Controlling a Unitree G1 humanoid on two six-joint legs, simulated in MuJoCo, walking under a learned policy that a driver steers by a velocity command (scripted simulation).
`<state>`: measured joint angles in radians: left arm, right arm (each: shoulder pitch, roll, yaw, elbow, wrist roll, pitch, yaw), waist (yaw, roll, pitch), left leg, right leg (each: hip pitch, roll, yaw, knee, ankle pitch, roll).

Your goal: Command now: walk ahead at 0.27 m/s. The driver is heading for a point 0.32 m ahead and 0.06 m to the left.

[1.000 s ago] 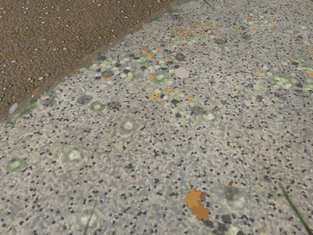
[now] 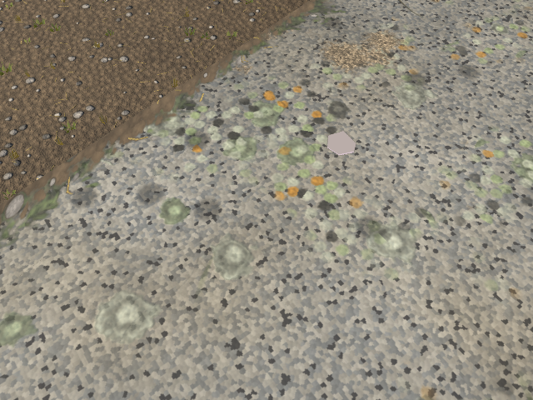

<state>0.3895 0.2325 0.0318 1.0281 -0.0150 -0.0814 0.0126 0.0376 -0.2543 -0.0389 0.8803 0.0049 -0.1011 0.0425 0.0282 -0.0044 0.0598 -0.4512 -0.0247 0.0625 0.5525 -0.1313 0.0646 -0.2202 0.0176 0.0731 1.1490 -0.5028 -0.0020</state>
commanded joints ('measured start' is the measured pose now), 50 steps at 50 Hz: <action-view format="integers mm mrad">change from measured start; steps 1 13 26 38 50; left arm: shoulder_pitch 7 -188 -232 -243 -245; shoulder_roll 109 85 103 95 81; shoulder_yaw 30 25 33 30 26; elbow -59 -125 -53 6 47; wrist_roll -3 13 14 13 15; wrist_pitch -19 69 52 73 88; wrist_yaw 16 31 22 25 29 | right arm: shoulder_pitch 90 127 197 214 247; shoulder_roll -81 -133 -87 -72 -54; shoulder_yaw -14 -3 14 16 22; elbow -4 87 126 165 194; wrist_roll -4 -20 -11 -9 -12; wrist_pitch -10 30 79 95 87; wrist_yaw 3 -40 -61 -67 -72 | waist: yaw -34 -18 -46 -39 -32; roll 5 74 -44 5 2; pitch -149 -130 -112 -80 -30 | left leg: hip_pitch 346 178 235 251 212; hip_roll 294 224 53 62 67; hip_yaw -289 -134 -52 -52 -59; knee -242 -315 -149 -139 -181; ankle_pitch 584 314 61 68 -49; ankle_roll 192 163 -14 -26 -28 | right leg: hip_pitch -312 -75 64 64 59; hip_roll -91 -97 -90 -68 -54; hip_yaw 6 -31 -6 -25 -32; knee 155 -504 -680 -678 -712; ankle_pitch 92 351 633 589 474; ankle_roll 2 29 -42 -45 -32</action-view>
